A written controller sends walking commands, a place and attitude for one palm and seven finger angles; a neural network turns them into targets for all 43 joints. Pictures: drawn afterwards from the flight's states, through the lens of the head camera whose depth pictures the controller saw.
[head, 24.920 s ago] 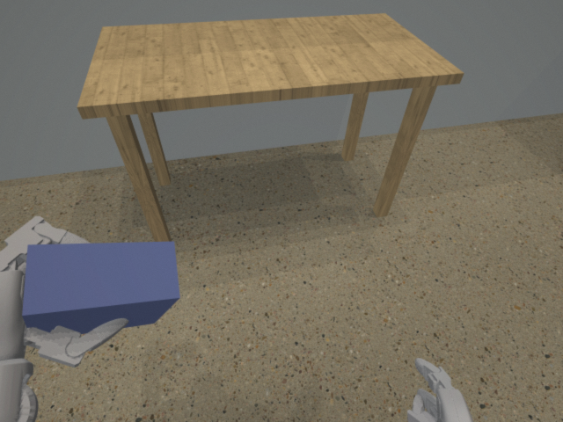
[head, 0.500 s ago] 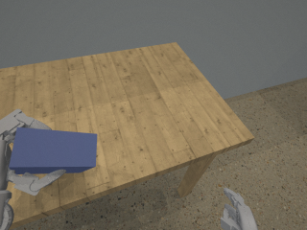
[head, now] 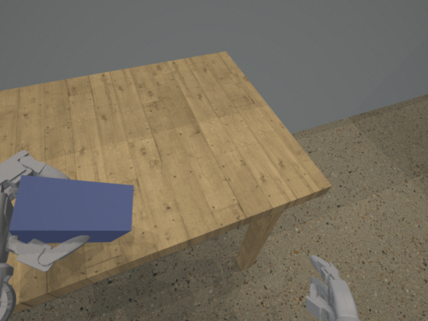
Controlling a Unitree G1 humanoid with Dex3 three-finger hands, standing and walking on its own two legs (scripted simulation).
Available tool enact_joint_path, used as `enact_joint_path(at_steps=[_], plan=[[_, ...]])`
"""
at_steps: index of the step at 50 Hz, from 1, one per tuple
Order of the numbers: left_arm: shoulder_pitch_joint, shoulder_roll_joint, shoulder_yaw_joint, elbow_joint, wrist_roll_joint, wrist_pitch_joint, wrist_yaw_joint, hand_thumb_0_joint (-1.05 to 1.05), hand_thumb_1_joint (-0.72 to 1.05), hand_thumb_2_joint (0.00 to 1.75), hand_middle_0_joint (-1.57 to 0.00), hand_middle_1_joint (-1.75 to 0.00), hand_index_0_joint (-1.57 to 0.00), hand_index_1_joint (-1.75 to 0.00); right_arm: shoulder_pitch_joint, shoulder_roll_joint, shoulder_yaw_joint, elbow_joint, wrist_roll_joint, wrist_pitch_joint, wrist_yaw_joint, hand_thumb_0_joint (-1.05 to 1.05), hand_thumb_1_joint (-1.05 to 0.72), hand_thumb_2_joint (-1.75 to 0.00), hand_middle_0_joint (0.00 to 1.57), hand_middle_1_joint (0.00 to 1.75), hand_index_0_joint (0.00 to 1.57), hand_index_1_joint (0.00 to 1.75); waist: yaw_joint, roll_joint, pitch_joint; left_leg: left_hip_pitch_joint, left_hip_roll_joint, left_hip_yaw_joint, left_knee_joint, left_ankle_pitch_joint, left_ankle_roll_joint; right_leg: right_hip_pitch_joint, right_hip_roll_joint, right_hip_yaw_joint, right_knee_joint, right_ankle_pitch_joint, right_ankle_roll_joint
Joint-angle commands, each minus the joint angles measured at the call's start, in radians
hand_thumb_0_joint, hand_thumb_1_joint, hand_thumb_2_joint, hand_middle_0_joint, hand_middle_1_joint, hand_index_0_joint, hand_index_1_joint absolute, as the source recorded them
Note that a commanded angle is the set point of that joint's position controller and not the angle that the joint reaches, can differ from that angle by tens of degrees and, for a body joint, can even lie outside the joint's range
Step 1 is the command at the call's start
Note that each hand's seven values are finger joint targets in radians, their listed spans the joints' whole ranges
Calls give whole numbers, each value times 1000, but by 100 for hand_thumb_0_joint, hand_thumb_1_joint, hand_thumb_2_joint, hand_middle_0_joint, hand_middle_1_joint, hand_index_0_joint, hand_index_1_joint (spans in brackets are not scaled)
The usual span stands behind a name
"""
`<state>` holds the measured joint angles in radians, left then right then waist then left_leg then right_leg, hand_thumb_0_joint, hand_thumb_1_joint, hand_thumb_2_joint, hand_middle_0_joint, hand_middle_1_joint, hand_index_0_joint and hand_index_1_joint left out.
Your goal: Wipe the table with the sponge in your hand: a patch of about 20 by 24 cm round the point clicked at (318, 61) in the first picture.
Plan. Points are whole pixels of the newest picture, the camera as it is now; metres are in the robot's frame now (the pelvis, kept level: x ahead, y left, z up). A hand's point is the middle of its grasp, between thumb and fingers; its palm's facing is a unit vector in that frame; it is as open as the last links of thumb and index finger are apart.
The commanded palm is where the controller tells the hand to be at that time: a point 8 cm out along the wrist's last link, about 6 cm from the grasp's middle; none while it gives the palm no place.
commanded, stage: shuffle to correct the standing spot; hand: left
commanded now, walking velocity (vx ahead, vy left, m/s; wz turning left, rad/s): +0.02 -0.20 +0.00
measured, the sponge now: (91, 215) +0.24 +0.20 +0.12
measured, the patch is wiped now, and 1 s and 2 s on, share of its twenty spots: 0.00 0.00 0.00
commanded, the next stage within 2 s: none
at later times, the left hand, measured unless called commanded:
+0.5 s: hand (67, 217) +0.22 +0.22 +0.15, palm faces +0.31 -0.86 -0.41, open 10.3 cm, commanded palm +0.16 +0.25 +0.17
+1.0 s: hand (58, 225) +0.21 +0.22 +0.15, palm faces +0.32 -0.86 -0.39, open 10.3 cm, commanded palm +0.15 +0.26 +0.17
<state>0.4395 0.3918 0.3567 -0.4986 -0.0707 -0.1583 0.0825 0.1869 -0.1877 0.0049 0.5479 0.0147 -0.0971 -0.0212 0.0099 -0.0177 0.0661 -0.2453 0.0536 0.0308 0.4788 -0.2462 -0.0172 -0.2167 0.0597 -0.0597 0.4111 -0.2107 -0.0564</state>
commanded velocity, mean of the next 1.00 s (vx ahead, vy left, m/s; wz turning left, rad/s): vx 0.01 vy -0.20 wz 0.00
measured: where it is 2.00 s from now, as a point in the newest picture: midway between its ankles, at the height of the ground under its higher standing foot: outside the picture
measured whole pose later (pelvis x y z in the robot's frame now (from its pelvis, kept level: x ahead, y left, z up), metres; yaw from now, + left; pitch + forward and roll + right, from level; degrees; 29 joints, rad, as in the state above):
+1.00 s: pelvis -0.01 -0.02 -0.01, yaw +1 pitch +0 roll -1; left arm 0.48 0.40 0.35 -0.55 -0.09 -0.12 0.08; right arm 0.21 -0.19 0.00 0.55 0.03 -0.06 -0.03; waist 0.00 -0.02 0.06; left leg -0.29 0.08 0.00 0.55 -0.28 -0.03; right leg -0.24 0.09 -0.09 0.46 -0.23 -0.09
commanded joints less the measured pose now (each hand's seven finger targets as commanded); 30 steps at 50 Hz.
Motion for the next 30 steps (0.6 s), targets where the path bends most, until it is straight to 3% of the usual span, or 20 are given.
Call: enact_joint_path(at_steps=[1, 4, 5, 8, 9, 10, 13, 15, 16, 19, 20, 22, 24, 28, 30], plan=[[-41, 170, 128, -236, -27, -54, 21, 0, 10, 130, -120, -160, -120, -160, -65, -139, -67, -160, 0, -45, -16, 0, -90, -90, 20, 30, 20, 30, 0, 53, -201, 71, 74, -59, -4, 175, 41, 48, -121, 129, -43, 219, 16], [-22, 194, 151, -259, -30, -45, 30, 0, 10, 130, -120, -160, -120, -160, -80, -135, -64, -154, 6, -41, -22, 0, -90, -90, 20, 30, 20, 30, -5, 37, -216, 87, 59, -41, 40, 180, 38, 36, -147, 145, -41, 256, 1], [-23, 163, 123, -252, -35, -46, 27, 0, 10, 130, -120, -160, -120, -160, -64, -136, -62, -151, -1, -36, -21, 0, -90, -90, 20, 30, 20, 30, -9, 19, -214, 66, 51, -36, 55, 168, 40, 47, -153, 142, -44, 248, -2], [-17, 189, 148, -271, -38, -44, 28, 0, 10, 130, -120, -160, -120, -160, -57, -142, -75, -153, 3, -34, -24, 0, -90, -90, 20, 30, 20, 30, -10, 11, -221, 62, 40, -23, 99, 158, 36, 48, -181, 170, -38, 313, -8], [-1, 201, 158, -273, -37, -41, 36, 0, 10, 130, -120, -160, -120, -160, -78, -138, -68, -147, 8, -32, -25, 0, -90, -90, 20, 30, 20, 30, -11, 41, -211, 72, 40, -30, 87, 168, 37, 30, -181, 168, -35, 302, -13], [8, 172, 136, -263, -40, -44, 34, 0, 10, 130, -120, -160, -120, -160, -61, -138, -65, -144, 2, -27, -24, 0, -90, -90, 20, 30, 20, 30, -14, 27, -209, 61, 45, -28, 87, 178, 41, 37, -173, 149, -34, 287, -6], [14, 194, 158, -263, -41, -45, 29, 0, 10, 130, -120, -160, -120, -160, -57, -145, -74, -149, 3, -22, -26, 0, -90, -90, 20, 30, 20, 30, -11, 30, -199, 51, 56, -31, 89, 188, 42, 41, -170, 151, -24, 326, 21], [14, 170, 135, -259, -40, -45, 30, 0, 10, 130, -120, -160, -120, -160, -64, -141, -65, -142, 2, -17, -27, 0, -90, -90, 20, 30, 20, 30, -14, 48, -183, 50, 66, -46, 60, 187, 49, 26, -151, 129, -23, 256, 23], [2, 193, 153, -263, -40, -45, 28, 0, 10, 130, -120, -160, -120, -160, -63, -147, -74, -149, 3, -19, -28, 0, -90, -90, 20, 30, 20, 30, -10, 53, -172, 47, 74, -53, 52, 181, 50, 19, -145, 135, -23, 250, 33], [17, 200, 161, -254, -38, -41, 29, 0, 10, 130, -120, -160, -120, -160, -73, -143, -70, -144, 7, -17, -29, 0, -90, -90, 20, 30, 20, 30, -9, 53, -170, 55, 85, -61, 42, 193, 53, 19, -142, 130, -19, 249, 35], [11, 173, 136, -251, -39, -44, 25, 0, 10, 130, -120, -160, -120, -160, -63, -143, -65, -144, 1, -15, -28, 0, -90, -90, 20, 30, 20, 30, -11, 48, -172, 40, 88, -62, 38, 178, 57, 31, -133, 117, -22, 226, 44], [-1, 192, 153, -252, -38, -42, 22, 0, 10, 130, -120, -160, -120, -160, -57, -148, -75, -150, 2, -16, -27, 0, -90, -90, 20, 30, 20, 30, -7, 50, -171, 26, 87, -56, 46, 146, 55, 41, -138, 134, -32, 223, 52], [-3, 187, 141, -271, -36, -40, 25, 0, 10, 130, -120, -160, -120, -160, -73, -141, -70, -148, 10, -19, -25, 0, -90, -90, 20, 30, 20, 30, -9, 61, -164, 50, 71, -54, 43, 98, 51, 4, -146, 151, -45, 174, 33], [-26, 188, 140, -277, -35, -41, 24, 0, 10, 130, -120, -160, -120, -160, -54, -141, -71, -152, 3, -19, -23, 0, -90, -90, 20, 30, 20, 30, -9, 38, -162, 25, 71, -58, 41, 43, 53, 10, -149, 159, -61, 114, 35], [-32, 172, 120, -294, -33, -44, 29, 0, 10, 130, -120, -160, -120, -160, -64, -136, -59, -147, 1, -19, -25, 0, -90, -90, 20, 30, 20, 30, -12, 75, -159, 38, 82, -74, 11, 51, 60, -2, -135, 138, -51, 88, 26]])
